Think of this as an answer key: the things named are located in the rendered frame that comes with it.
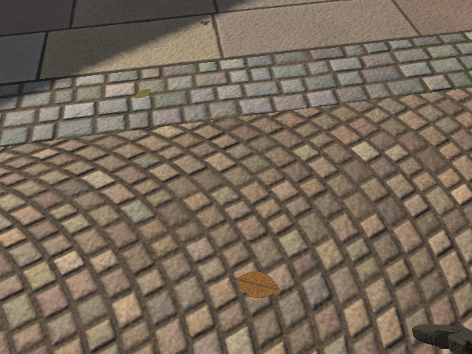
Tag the robot right hand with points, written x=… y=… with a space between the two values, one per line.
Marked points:
x=457 y=339

